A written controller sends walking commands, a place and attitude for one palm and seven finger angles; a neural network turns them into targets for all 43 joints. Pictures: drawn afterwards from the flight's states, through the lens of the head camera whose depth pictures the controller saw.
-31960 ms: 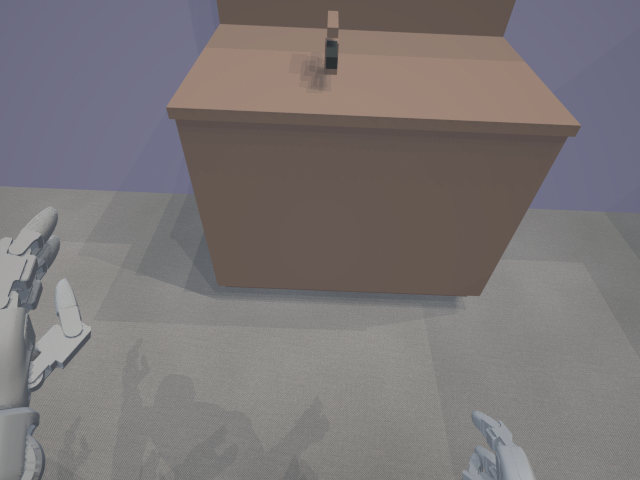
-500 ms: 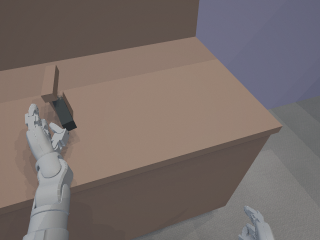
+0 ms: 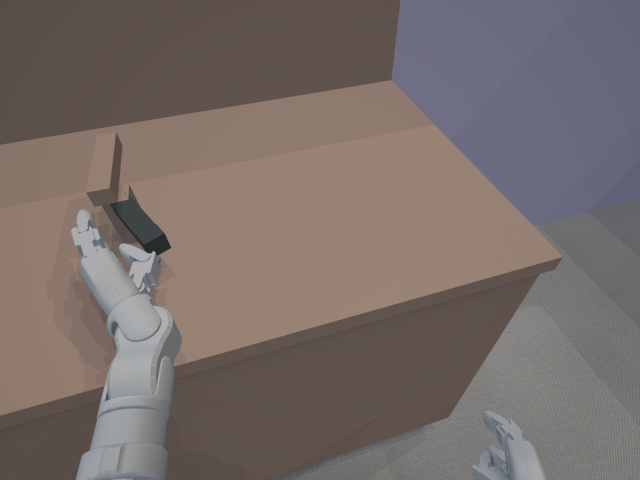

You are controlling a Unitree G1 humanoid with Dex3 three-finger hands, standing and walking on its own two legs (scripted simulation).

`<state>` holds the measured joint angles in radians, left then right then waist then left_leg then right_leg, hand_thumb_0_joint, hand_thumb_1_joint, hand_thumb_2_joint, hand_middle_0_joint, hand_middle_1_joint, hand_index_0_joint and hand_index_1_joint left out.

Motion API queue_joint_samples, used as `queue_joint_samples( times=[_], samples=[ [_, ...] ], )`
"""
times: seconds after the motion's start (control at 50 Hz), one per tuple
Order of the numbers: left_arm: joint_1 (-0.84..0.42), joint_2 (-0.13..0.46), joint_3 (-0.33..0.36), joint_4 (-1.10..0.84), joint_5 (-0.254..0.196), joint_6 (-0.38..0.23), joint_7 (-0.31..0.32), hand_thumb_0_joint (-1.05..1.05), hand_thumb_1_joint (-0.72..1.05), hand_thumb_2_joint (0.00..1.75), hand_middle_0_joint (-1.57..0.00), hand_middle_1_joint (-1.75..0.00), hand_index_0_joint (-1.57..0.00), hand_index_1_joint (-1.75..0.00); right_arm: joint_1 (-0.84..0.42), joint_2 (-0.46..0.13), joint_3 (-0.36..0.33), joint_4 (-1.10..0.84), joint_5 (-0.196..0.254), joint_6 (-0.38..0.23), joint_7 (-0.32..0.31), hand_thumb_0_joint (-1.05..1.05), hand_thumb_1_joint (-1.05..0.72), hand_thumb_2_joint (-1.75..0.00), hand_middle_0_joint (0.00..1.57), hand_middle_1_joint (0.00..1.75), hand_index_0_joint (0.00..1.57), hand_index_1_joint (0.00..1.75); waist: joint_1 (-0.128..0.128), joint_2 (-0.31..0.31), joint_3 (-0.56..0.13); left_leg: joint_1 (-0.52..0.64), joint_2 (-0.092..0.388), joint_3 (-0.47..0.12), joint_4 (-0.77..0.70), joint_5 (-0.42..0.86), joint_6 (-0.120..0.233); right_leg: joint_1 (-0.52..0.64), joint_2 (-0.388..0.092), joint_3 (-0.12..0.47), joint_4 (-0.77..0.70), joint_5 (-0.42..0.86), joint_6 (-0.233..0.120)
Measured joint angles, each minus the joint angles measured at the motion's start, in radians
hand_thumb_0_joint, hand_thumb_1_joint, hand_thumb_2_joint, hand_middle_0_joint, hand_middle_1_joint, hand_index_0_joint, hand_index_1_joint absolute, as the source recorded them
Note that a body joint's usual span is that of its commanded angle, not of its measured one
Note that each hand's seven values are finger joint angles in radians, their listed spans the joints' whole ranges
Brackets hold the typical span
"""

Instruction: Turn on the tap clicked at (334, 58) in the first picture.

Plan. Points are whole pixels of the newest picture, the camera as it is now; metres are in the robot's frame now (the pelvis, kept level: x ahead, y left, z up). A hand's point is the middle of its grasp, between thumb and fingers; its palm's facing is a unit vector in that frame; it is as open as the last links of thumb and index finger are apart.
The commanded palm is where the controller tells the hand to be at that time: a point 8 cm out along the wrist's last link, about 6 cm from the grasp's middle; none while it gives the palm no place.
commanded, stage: push the lever round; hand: left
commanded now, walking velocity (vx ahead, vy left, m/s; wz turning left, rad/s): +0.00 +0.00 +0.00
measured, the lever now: (153, 241) +0.37 +0.26 +0.11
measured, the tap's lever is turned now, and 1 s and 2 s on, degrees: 26 57 78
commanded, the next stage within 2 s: lift the hand up off the lever in 1.76 s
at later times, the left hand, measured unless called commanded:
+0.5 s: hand (186, 241) +0.38 +0.22 +0.11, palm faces +0.78 -0.62 -0.06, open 7.5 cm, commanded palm +0.33 +0.23 +0.10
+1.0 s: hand (202, 228) +0.40 +0.20 +0.11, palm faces +0.85 -0.52 -0.11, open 7.5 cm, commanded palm +0.36 +0.21 +0.10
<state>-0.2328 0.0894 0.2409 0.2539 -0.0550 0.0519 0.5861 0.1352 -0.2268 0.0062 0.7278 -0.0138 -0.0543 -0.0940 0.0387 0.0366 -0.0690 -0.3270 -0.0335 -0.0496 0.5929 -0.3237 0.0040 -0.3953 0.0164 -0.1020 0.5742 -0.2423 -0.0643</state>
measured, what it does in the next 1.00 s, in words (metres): stands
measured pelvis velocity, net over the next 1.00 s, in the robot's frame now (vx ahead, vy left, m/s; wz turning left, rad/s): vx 0.01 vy -0.03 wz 0.02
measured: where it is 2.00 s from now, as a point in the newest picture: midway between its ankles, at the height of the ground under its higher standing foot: outside the picture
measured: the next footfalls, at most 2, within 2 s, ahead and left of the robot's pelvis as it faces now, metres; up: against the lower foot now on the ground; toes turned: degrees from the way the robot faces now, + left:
none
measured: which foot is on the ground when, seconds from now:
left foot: down 0.00-1.00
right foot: down 0.00-1.00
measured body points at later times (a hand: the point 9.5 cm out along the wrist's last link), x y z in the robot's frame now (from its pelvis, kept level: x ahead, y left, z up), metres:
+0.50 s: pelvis +0.00 -0.01 +0.00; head +0.01 -0.02 +0.45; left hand +0.33 +0.25 +0.11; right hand +0.18 -0.24 -0.11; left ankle -0.01 +0.12 -0.73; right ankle +0.04 -0.08 -0.73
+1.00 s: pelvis +0.01 -0.03 +0.00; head +0.03 -0.05 +0.45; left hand +0.35 +0.22 +0.11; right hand +0.17 -0.26 -0.13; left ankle -0.01 +0.12 -0.73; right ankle +0.04 -0.08 -0.73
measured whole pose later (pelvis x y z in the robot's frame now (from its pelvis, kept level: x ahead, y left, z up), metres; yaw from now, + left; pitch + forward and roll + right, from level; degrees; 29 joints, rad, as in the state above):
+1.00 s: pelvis +0.01 -0.03 +0.00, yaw +1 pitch +7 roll +1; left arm -0.55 0.01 0.29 0.56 0.05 0.09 0.89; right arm 0.13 -0.22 -0.03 0.79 -0.05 -0.03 -0.02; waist 0.02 0.04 -0.10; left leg -0.40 -0.01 -0.07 0.60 -0.33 -0.03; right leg -0.46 0.04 -0.13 0.59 -0.26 -0.10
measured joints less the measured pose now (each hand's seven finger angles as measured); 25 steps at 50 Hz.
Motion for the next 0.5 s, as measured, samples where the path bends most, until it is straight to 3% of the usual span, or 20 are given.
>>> queue_joint_samples(
  times=[0.5],
  samples=[
    [-0.174, -0.062, -0.009, 0.162, 0.052, 0.017, 0.167, -0.02, 0.96, 0.91, -0.15, -0.15, -0.15, -0.15, -0.014, 0.018, -0.015, 0.042, -0.024, 0.015, 0.027, 0.01, -0.91, -0.90, 0.20, 0.30, 0.20, 0.30, -0.009, 0.001, -0.012, -0.027, 0.004, -0.006, 0.000, 0.004, -0.008, -0.027, 0.003, -0.006, 0.002, 0.001, -0.008]
  ],
)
